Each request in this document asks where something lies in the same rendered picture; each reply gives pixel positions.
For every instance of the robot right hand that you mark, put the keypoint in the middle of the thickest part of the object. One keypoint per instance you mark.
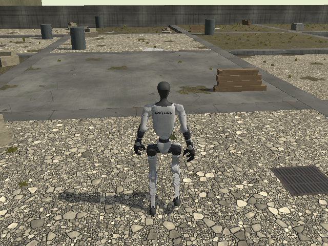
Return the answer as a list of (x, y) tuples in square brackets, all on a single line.
[(191, 155)]

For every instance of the left robot forearm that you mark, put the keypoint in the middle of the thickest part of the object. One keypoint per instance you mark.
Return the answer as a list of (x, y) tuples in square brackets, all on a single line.
[(139, 137)]

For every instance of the robot left thigh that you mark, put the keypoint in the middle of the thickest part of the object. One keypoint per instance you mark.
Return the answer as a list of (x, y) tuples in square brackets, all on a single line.
[(152, 158)]

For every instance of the left robot upper arm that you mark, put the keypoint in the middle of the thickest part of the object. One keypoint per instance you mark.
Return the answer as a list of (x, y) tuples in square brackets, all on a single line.
[(145, 117)]

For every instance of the humanoid robot torso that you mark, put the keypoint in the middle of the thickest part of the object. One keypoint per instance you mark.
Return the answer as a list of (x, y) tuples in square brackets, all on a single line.
[(163, 125)]

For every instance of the robot left hand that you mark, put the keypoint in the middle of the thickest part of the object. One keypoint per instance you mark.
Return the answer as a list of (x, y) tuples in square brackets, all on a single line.
[(136, 148)]

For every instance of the right robot forearm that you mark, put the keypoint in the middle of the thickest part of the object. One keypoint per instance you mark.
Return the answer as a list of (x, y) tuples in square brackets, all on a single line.
[(188, 140)]

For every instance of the right robot upper arm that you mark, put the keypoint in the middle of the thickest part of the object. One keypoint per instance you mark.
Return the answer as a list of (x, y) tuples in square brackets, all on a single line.
[(182, 118)]

